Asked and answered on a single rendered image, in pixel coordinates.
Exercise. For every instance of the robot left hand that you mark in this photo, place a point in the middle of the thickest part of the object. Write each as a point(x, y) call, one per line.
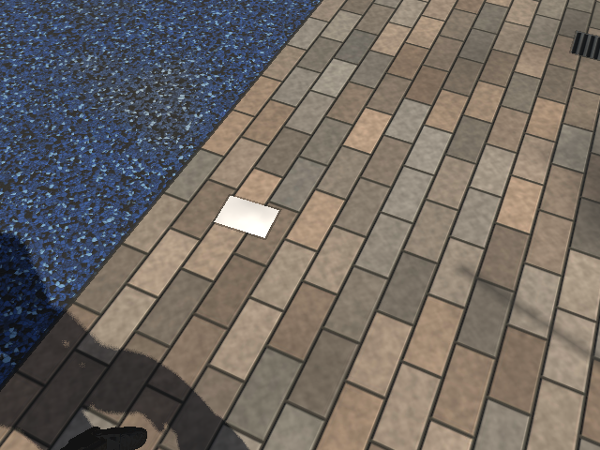
point(114, 438)

